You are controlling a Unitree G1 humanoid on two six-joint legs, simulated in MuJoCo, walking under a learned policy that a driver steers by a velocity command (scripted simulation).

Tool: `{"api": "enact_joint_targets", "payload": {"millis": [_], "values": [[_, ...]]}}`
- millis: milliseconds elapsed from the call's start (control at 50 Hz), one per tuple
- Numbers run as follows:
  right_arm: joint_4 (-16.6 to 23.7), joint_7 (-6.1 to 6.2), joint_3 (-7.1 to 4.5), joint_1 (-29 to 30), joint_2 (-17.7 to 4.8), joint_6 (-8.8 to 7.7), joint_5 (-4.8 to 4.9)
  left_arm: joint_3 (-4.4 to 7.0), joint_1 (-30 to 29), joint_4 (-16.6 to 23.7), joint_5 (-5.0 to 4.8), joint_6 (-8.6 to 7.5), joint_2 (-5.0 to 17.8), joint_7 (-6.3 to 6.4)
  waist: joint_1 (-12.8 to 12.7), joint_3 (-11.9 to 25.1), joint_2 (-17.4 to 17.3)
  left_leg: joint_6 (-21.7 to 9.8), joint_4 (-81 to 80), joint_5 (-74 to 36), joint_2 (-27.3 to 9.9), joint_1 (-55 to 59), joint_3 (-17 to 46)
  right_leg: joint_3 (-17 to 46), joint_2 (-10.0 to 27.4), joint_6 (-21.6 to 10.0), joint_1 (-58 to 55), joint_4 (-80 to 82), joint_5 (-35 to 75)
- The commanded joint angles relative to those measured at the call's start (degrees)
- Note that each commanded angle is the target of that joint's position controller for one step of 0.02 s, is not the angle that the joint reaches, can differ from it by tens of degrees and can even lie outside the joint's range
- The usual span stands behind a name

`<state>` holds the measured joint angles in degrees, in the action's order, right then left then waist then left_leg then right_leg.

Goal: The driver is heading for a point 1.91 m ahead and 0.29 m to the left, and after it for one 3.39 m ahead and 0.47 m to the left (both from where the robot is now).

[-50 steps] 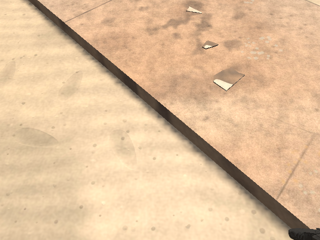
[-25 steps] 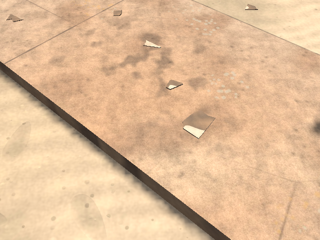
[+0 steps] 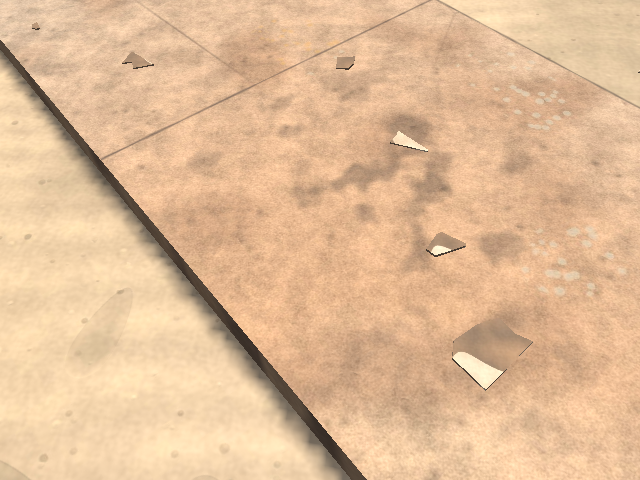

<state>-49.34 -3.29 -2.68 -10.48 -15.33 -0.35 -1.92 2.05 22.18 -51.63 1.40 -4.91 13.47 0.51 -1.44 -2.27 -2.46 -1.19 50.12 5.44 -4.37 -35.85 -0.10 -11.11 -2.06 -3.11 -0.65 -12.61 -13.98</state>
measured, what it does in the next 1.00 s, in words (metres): climbs, turning left: left foot, then right foot 0.10 m higher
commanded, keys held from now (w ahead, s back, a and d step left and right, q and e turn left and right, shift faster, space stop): w+q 0.38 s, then w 0.62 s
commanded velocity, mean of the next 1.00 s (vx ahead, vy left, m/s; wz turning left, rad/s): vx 0.50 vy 0.00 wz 0.32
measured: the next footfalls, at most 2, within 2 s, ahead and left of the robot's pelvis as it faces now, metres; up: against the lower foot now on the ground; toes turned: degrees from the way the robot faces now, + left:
left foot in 0.18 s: +0.25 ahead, +0.11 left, +0.00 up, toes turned +11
right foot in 0.80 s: +0.66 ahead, +0.05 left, +0.10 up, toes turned +14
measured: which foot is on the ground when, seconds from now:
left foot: up 0.00-0.16, down 0.18-0.82, up 0.84-1.00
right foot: down 0.00-0.20, up 0.22-0.78, down 0.80-1.00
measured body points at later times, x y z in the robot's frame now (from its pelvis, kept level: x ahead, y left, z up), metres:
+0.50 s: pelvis +0.26 +0.07 +0.00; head +0.28 +0.09 +0.45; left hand +0.35 +0.35 -0.12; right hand +0.35 -0.20 -0.13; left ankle +0.21 +0.10 -0.75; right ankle +0.28 -0.05 -0.57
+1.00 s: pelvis +0.58 +0.10 +0.06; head +0.60 +0.09 +0.51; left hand +0.54 +0.36 -0.07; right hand +0.77 -0.11 -0.06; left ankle +0.53 +0.23 -0.58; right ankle +0.62 +0.04 -0.64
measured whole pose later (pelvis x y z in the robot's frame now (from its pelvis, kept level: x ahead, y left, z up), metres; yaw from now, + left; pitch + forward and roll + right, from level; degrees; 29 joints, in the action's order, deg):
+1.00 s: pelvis +0.58 +0.10 +0.06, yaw +20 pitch +0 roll -1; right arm -43.4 -1.0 -3.0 -13.2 -14.1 -1.9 -1.4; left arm 2.6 18.2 -50.8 1.2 -3.2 12.6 0.1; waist 0.2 -1.3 -2.8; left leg -3.7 70.6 12.8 1.3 -33.7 7.1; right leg -8.1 -3.0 -5.5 22.8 -43.0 -20.9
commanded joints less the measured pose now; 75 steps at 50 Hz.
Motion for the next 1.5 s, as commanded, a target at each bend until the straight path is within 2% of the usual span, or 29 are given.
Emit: {"api": "enact_joint_targets", "payload": {"millis": [20, 120, 180, 200, 220, 240, 280, 320, 380, 500, 580, 700, 760, 800, 820, 840, 880, 920, 1040, 1160, 1300, 1340, 1380, 1400, 1420, 1440, 1460, 1480, 1500], "values": [[5.91, -0.78, 0.66, 7.73, -0.61, -0.75, 0.04, 1.53, 0.01, 1.89, -0.13, -0.87, 7.40, 0.32, -0.63, -3.27, 6.80, -0.76, -8.52, -4.67, 0.46, 0.77, -3.56, 2.04, 15.10, -4.38, 2.67, 4.18, 26.18], [7.46, -0.55, 0.20, 7.74, -2.13, -0.61, -0.46, 2.10, 0.88, 0.01, -0.07, 0.08, 9.61, 1.09, 0.86, -1.03, 7.72, -5.89, -14.47, 2.78, 4.81, 6.40, -7.78, -1.53, 17.32, -2.63, -5.07, -6.03, 50.16], [2.58, 0.79, -2.03, -9.99, -5.93, -1.50, -1.25, 2.41, -1.22, 0.98, -0.05, 1.50, 11.12, 1.00, 8.97, 9.61, 5.13, -10.91, -21.04, 5.40, 9.27, 28.42, -6.43, -3.44, 15.71, -0.94, 1.30, -35.37, 50.28], [2.07, 1.75, -4.00, -14.66, -12.33, -1.43, -1.56, 1.41, 0.48, 3.40, -0.54, 1.18, 7.33, 0.52, 9.21, 15.30, -3.69, -15.21, -22.81, 7.97, -3.87, 43.98, 11.64, -3.99, 11.35, 1.52, 18.03, -54.05, 20.94], [3.44, 1.79, -5.26, -12.55, -17.32, -0.70, 0.03, 1.44, 0.04, 6.69, -0.84, 0.80, 6.04, -0.19, 6.50, 20.05, -12.20, -23.47, -30.83, 2.02, -15.62, 54.05, 40.80, 3.93, -0.76, 4.20, 36.66, -71.52, -17.97], [3.42, 2.02, -5.24, -11.93, -16.00, -0.06, 1.11, 1.83, -6.31, 7.35, -0.05, 0.45, 8.74, -0.22, 8.22, 15.77, -1.61, -21.67, -32.60, 1.72, -13.76, 51.65, 35.07, 12.57, 3.06, 3.26, 42.52, -73.39, -13.11], [3.31, 2.61, -3.60, -6.55, -9.80, -0.26, 1.39, 1.30, -6.55, 7.17, -0.54, -0.31, 6.97, -0.14, 3.33, 3.89, 3.50, -17.26, -34.81, -3.98, -9.28, 36.10, 23.27, 12.06, 7.34, 2.76, 40.22, -65.64, -6.18], [3.78, 2.84, -2.66, -3.44, -7.14, -1.13, 1.80, 1.18, -4.59, 6.78, 1.10, 1.57, 6.39, -0.25, 0.04, 2.05, 2.32, -15.03, -36.30, -9.46, -4.56, 28.10, 17.43, 12.56, 8.84, 3.72, 34.66, -61.04, -4.82], [3.41, 2.63, -2.85, -6.02, -8.43, -2.57, 1.76, 1.12, -5.60, 8.01, 1.56, 3.36, 5.11, -0.61, -0.25, 3.50, 0.92, -16.29, -36.53, -14.79, -2.73, 26.59, 16.15, 11.00, 8.06, 5.34, 36.77, -63.77, -5.01], [-0.37, 5.19, -1.96, -22.83, -6.26, -3.53, 0.75, 0.19, -22.12, 15.80, 1.67, 3.44, 3.82, -0.55, 6.62, 2.92, 1.39, -17.73, -33.77, -10.88, -6.94, 52.10, 25.76, 10.82, 7.85, 3.53, 72.55, -84.46, -12.57], [-2.16, 5.84, -1.23, -24.63, -5.52, -4.33, 1.18, -1.43, -28.10, 20.41, 1.84, 3.96, 2.28, -0.88, 4.43, -0.92, 1.70, -15.80, -36.59, -10.29, -7.96, 49.10, 23.40, 10.59, 7.07, 1.63, 79.53, -87.22, -14.61], [-2.59, 5.30, -0.34, -19.26, -5.68, -3.66, 2.45, -4.16, -30.62, 25.68, 1.11, 4.73, -0.30, -1.24, 2.32, -2.37, 2.55, -10.68, -48.34, -28.05, -3.21, 31.70, 9.58, 4.29, 6.44, -1.90, 52.02, -57.92, -4.22], [-2.94, 4.06, -0.91, -20.34, -9.07, -3.69, 1.96, -2.51, -16.45, 20.19, 0.52, 4.91, 0.86, -1.00, -2.08, 7.13, -5.59, -9.30, -31.99, -81.08, -5.30, 32.39, 6.46, -0.78, -2.18, -4.37, 25.47, -53.29, -7.76], [-2.45, 4.04, -1.97, -18.08, -10.10, -4.53, 1.50, 0.24, 0.92, 15.37, 0.70, 3.62, 6.65, 0.09, -10.16, 15.88, -3.96, -6.26, -2.17, -74.12, -4.29, 29.71, 6.08, 13.39, 1.55, -8.95, 8.48, -40.08, -11.86], [0.75, 2.96, -1.15, -19.83, -4.26, -5.08, 3.53, 2.72, 6.13, 12.95, 1.81, 2.83, 14.17, 0.22, -8.45, 22.52, 15.27, -1.98, 25.10, -13.35, 9.10, 13.40, 4.87, 46.76, 20.14, -18.47, -3.20, -24.96, -8.96], [2.46, 1.71, -1.75, -16.45, -5.75, -5.38, -0.31, 2.54, 2.46, 11.68, -0.30, 3.92, 13.14, 0.25, -6.07, 21.60, 13.69, -2.36, 34.58, 11.41, 14.04, 6.93, 10.79, 66.60, 20.78, -18.18, 1.63, -10.50, -3.81], [4.79, 1.62, -1.22, -12.68, -3.10, -4.46, -0.52, 1.66, -9.55, 10.89, -0.56, 3.32, 6.82, -0.01, 0.95, 4.27, 2.25, -3.84, 37.89, 9.95, 7.47, -0.79, 8.20, 52.67, 20.49, -14.80, 17.92, -11.24, -18.29], [6.46, 2.06, -0.82, -10.90, -1.17, -2.39, 0.12, 0.72, -10.24, 7.84, 0.38, 1.88, 2.29, -0.01, 4.15, -1.17, 0.34, -3.64, 28.80, 9.17, 4.23, 2.33, 8.68, 37.57, 16.12, -10.39, 29.21, -8.04, -14.67], [10.13, 2.08, -0.90, -2.11, -1.69, -1.27, -0.13, 2.12, -4.60, 1.92, -1.25, -1.37, 4.10, -0.27, 3.93, -0.83, 5.02, -0.70, 10.42, -0.80, 2.99, -1.13, 5.12, 18.69, 11.42, -10.26, 21.18, -0.80, 11.07], [13.16, 1.86, -0.96, 8.15, -2.27, -1.63, -0.03, 2.67, 5.25, -0.07, -0.60, -1.75, 6.22, 0.35, -0.25, 0.56, 4.21, -0.21, 2.45, -4.19, 0.21, -14.82, 1.38, 17.14, 11.68, -9.28, -3.65, 2.51, 19.88], [16.12, 0.40, 0.62, 15.58, -1.11, -2.22, 0.63, 2.50, 6.11, -0.20, -0.10, -0.38, 6.89, 0.67, -2.85, -4.42, 5.73, -2.37, -21.73, -9.28, 1.74, -4.66, -4.57, 12.82, 11.41, -7.71, -8.89, 6.06, 26.91], [14.77, 1.23, 0.02, 11.40, -2.62, -2.47, -0.34, 3.00, 6.05, -0.86, -0.66, -0.07, 10.05, 0.79, -1.04, -1.72, 5.93, -4.29, -25.62, -4.19, 5.92, 6.63, -6.46, 12.15, 13.87, -5.91, -9.65, 0.78, 44.89], [7.97, 2.77, -1.84, -11.57, -6.56, -3.43, -0.47, 2.78, 1.52, 0.17, 0.43, 0.57, 11.05, 0.98, 9.85, 10.98, 6.95, -8.11, -23.10, -2.42, 4.55, 30.57, -3.23, 8.49, 11.62, -3.11, -3.70, -23.06, 49.91], [6.60, 3.35, -3.96, -18.76, -13.74, -3.91, -2.04, 0.49, 10.21, 2.62, -3.35, 0.68, 3.70, -0.07, 7.76, 26.29, -8.75, -16.37, -20.78, -0.50, -12.21, 59.56, 19.06, 6.38, 5.29, -0.16, 19.78, -47.88, 25.64], [6.94, 3.03, -3.97, -18.89, -11.29, -3.60, -0.70, 0.85, 10.78, 0.81, -2.54, 0.58, 6.32, 0.10, 8.63, 32.70, -6.94, -17.51, -27.04, -0.89, -20.26, 63.02, 35.57, 11.23, -1.61, -0.58, 27.85, -58.32, -16.47], [6.88, 2.95, -3.09, -14.47, -8.98, -3.59, -0.25, 1.93, 4.52, 1.59, -2.05, 0.76, 8.18, 0.13, 7.22, 25.85, -1.38, -15.05, -29.01, 1.62, -16.97, 55.45, 32.13, 16.43, 0.71, -1.03, 30.55, -63.36, -11.42], [3.16, 3.29, -0.72, -17.37, -2.94, -5.29, -2.26, 1.07, 6.74, -1.27, 3.52, -1.14, 6.93, -3.61, 8.32, 11.81, 0.57, -14.38, -34.95, 20.52, -12.11, 44.92, 30.85, 26.03, 1.32, -2.95, 36.23, -67.18, -2.88], [1.89, 3.53, -1.20, -13.18, -3.50, -5.42, -1.97, 1.05, 2.25, 0.98, 5.26, -2.43, 5.37, -4.15, 5.74, 2.30, -3.18, -13.91, -37.35, 17.53, -10.86, 38.78, 24.60, 23.35, 3.60, -3.28, 43.35, -65.28, -1.52], [2.17, 3.74, -0.74, -9.73, -0.96, -5.46, -2.09, 0.20, 0.60, 1.55, 4.96, -2.72, 4.37, -4.67, 4.59, 2.52, 0.24, -13.79, -38.05, 9.78, -10.93, 36.97, 19.11, 23.07, 5.35, -3.48, 44.41, -66.13, 1.15]]}}
Keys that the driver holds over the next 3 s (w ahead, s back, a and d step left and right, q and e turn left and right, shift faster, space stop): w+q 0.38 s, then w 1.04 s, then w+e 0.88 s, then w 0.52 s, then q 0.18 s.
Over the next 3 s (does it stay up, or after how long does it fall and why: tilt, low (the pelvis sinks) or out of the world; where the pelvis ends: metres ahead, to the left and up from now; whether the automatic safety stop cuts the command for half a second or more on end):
stays up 1.73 0.26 0.09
